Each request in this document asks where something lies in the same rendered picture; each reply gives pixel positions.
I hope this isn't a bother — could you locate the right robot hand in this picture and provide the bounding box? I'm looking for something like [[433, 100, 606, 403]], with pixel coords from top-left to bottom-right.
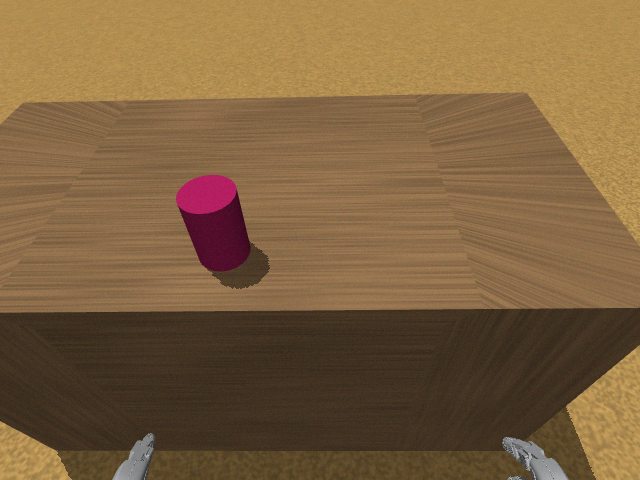
[[502, 437, 569, 480]]

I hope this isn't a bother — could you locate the can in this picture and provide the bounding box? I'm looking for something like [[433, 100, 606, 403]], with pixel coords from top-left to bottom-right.
[[176, 175, 250, 272]]

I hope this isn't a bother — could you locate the left robot hand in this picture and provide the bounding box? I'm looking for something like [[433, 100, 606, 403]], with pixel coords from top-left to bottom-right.
[[112, 433, 155, 480]]

